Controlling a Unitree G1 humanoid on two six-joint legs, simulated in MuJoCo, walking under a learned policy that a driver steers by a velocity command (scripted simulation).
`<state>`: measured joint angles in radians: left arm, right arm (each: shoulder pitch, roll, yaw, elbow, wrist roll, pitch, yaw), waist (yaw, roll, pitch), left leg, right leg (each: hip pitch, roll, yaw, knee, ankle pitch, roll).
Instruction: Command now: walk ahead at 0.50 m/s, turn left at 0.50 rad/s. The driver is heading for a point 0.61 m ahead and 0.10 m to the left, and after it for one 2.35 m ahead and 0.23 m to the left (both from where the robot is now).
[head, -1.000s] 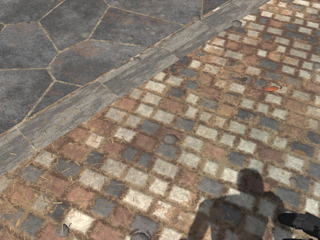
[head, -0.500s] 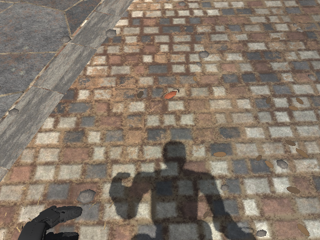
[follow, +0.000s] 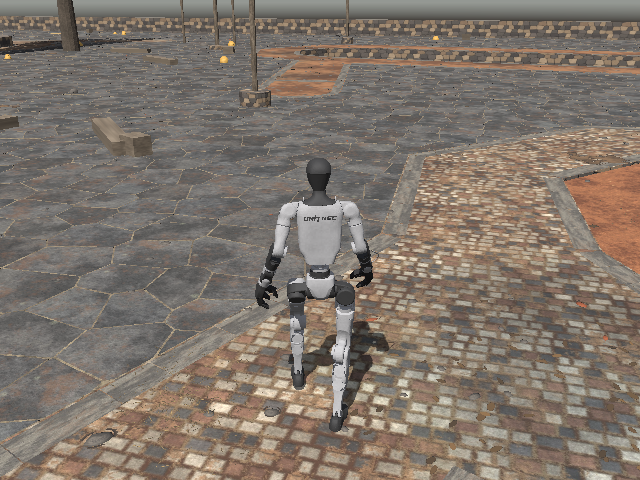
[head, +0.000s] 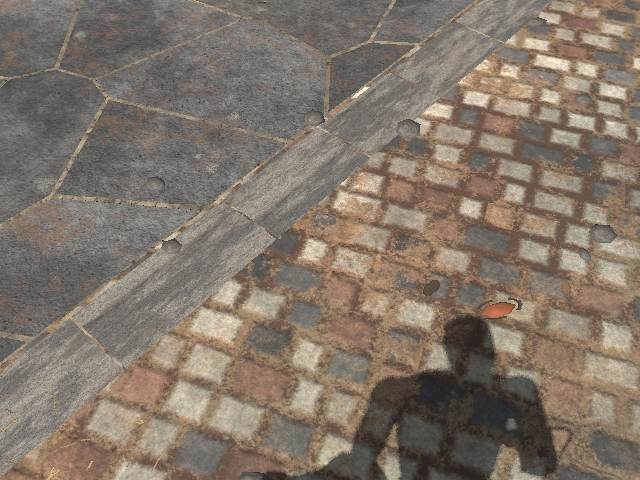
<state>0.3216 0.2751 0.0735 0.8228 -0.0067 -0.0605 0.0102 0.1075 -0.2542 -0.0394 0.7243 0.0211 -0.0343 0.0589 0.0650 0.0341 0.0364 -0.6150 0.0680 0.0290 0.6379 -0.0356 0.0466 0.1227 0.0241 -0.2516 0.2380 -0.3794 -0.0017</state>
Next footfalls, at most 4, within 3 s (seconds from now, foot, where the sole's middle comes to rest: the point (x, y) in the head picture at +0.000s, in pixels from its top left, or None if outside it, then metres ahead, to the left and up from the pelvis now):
0.06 left None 0.21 0.10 -0.76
0.54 right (376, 458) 0.51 -0.05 -0.76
0.96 left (245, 409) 0.60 0.23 -0.76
1.36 right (369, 418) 0.59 -0.03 -0.76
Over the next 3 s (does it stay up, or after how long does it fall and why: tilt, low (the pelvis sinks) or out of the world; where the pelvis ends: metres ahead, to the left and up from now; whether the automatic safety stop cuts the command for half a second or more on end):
stays up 0.56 0.13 0.00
